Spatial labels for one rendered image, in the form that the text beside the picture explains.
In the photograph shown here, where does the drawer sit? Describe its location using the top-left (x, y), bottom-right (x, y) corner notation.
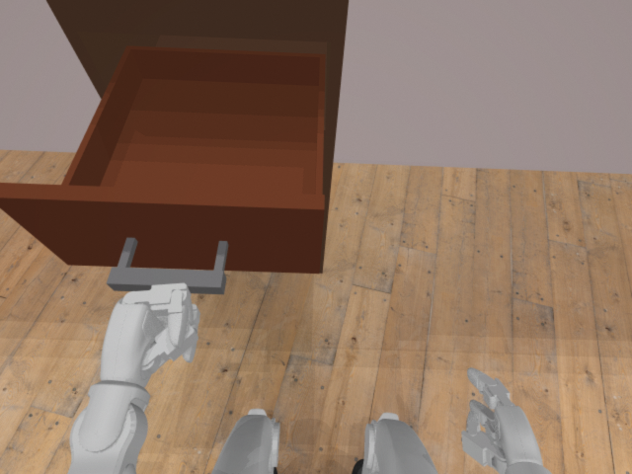
top-left (0, 45), bottom-right (326, 274)

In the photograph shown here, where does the cabinet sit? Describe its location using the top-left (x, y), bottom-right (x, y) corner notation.
top-left (46, 0), bottom-right (349, 274)

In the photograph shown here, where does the right robot thigh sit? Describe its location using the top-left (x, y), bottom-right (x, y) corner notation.
top-left (363, 419), bottom-right (438, 474)

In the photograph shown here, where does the left robot hand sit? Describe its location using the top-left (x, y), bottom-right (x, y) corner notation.
top-left (100, 283), bottom-right (200, 388)

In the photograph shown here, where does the right robot hand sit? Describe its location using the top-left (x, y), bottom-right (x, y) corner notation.
top-left (461, 367), bottom-right (543, 474)

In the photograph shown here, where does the robot thigh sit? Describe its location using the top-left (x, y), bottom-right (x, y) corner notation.
top-left (363, 419), bottom-right (438, 474)
top-left (211, 415), bottom-right (279, 474)

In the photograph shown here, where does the left robot thigh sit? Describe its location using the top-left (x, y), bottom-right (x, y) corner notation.
top-left (211, 415), bottom-right (279, 474)

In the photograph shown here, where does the left robot forearm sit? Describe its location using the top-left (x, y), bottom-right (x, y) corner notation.
top-left (67, 381), bottom-right (150, 474)

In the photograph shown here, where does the handle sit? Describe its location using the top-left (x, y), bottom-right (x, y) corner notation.
top-left (107, 237), bottom-right (228, 294)

